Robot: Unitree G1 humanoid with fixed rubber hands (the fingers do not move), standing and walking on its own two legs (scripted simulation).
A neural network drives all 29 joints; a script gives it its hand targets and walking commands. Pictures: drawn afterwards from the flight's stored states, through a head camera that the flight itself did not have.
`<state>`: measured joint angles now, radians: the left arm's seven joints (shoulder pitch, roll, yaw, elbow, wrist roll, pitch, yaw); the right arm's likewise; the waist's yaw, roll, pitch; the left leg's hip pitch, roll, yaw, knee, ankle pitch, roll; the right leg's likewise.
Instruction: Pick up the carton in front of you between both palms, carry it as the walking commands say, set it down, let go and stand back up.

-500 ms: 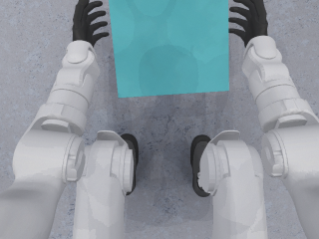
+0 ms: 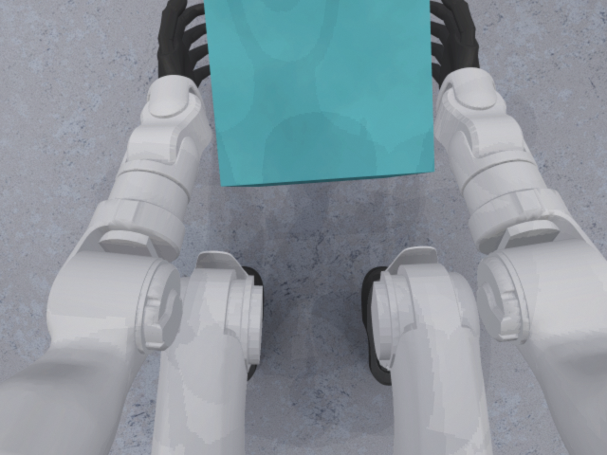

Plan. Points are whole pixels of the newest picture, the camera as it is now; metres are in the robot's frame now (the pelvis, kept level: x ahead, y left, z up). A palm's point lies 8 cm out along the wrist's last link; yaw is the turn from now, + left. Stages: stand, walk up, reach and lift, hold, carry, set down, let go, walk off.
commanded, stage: reach and lift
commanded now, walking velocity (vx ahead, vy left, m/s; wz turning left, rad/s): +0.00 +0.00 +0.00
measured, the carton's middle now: (318, 103) +0.50 -0.02 -0.22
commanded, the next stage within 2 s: none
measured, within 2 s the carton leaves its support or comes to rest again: neither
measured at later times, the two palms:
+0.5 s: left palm (64, 33) +0.48 +0.13 +0.06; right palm (604, 32) +0.47 -0.17 +0.05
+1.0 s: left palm out of the picture +0.45 +0.14 +0.22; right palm out of the picture +0.44 -0.16 +0.21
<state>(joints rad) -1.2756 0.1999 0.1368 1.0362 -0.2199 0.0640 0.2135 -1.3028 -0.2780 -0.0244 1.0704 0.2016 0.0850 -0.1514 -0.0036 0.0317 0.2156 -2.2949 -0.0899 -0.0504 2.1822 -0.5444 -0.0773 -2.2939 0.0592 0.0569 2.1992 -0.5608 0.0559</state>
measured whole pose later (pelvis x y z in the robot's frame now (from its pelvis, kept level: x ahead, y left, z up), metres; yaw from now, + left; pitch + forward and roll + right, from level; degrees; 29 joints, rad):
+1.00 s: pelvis +0.05 +0.00 +0.26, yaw -2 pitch +31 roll +0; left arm -0.61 -0.09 0.37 0.65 0.13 0.28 0.09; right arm -0.62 0.04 -0.33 0.67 -0.14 0.29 -0.05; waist 0.00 0.01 -0.25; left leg -1.41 -0.11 -0.12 1.36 -0.50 -0.05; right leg -1.41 0.10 0.12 1.36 -0.49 0.04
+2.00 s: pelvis +0.09 +0.00 +0.41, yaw -2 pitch -3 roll +0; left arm -0.34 -0.17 0.32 0.41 0.30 0.60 0.00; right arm -0.32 0.16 -0.30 0.40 -0.29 0.61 0.01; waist 0.00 0.00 -0.01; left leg -0.19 -0.05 -0.14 0.47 -0.23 -0.01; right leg -0.19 0.05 0.15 0.47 -0.22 0.02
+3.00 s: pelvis +0.10 +0.00 +0.41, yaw -2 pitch -7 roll +0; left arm -0.28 -0.16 0.25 0.25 0.28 0.75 -0.01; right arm -0.26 0.15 -0.22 0.24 -0.27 0.77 0.01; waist 0.00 0.00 0.00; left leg -0.04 -0.04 -0.14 0.36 -0.19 -0.01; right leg -0.04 0.04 0.14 0.36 -0.19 0.01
